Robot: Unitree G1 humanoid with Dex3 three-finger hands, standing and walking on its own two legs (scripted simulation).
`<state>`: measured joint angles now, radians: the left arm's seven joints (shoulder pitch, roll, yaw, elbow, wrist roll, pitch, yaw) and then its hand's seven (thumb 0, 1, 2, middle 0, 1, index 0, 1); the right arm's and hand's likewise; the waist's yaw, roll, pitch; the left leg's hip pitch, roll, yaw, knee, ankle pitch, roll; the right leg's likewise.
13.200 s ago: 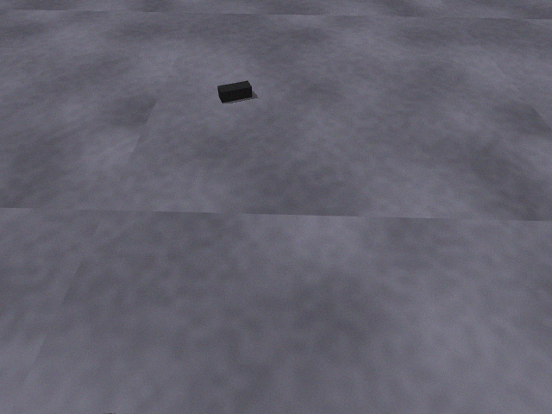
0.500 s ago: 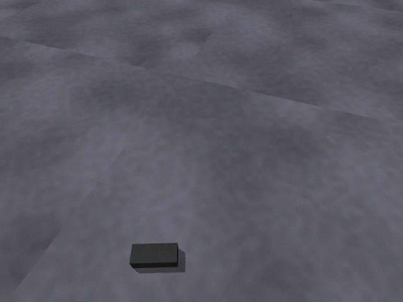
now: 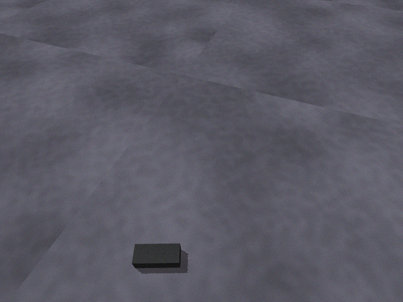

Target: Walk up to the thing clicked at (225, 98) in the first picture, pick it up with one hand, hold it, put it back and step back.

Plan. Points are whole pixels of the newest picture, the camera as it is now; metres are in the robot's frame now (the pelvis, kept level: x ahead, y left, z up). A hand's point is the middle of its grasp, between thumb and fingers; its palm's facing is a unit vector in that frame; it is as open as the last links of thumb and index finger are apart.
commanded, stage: stand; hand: left
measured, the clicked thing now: (157, 255) +0.41 +0.22 -0.74
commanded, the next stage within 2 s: none
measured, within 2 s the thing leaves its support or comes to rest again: neither
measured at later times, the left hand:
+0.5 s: hand out of the picture +0.09 +0.25 -0.16, palm faces -0.03 -0.94 -0.34, open 7.4 cm
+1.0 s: hand out of the picture +0.09 +0.25 -0.15, palm faces -0.02 -0.94 -0.35, open 7.4 cm
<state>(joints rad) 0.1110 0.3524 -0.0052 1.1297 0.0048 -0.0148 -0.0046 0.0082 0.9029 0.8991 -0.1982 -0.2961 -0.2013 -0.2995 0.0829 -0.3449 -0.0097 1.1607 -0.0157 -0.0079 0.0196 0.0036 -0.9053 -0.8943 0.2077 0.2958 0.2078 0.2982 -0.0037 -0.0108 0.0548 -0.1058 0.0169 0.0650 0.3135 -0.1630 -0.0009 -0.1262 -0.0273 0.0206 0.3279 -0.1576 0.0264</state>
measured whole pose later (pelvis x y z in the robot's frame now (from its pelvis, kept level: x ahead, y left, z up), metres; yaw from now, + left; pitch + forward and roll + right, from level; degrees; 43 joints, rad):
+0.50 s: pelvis +0.01 -0.01 +0.00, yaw +0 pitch -2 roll +0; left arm 0.11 0.35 -0.01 1.13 0.00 -0.01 0.00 0.01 0.90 0.90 -0.20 -0.30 -0.20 -0.30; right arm 0.09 -0.35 0.00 1.16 -0.01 0.00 0.02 0.00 -0.91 -0.89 0.21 0.30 0.21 0.30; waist -0.01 0.00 0.05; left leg -0.09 0.03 0.06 0.31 -0.17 -0.01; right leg -0.11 -0.02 0.01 0.32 -0.17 0.02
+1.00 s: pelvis +0.02 -0.01 +0.00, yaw +0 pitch -2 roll +0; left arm 0.11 0.35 0.00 1.12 0.01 -0.01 0.00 0.01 0.90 0.90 -0.20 -0.30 -0.20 -0.30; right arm 0.09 -0.35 0.00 1.15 -0.01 -0.01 0.01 0.00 -0.91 -0.89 0.21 0.30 0.21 0.30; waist 0.00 0.00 0.05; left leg -0.08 0.03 0.06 0.30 -0.18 -0.01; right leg -0.10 -0.02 0.01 0.32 -0.18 0.01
